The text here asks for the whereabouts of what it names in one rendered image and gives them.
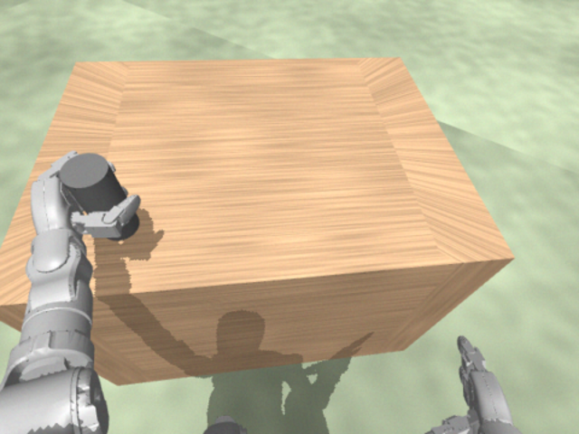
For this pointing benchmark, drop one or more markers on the left robot hand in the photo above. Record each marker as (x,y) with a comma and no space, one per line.
(54,207)

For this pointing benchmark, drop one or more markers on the can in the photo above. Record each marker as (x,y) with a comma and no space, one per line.
(93,184)

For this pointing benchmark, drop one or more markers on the right robot hand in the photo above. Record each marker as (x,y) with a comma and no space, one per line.
(481,391)

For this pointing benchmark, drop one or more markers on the left robot arm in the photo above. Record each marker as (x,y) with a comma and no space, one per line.
(50,386)

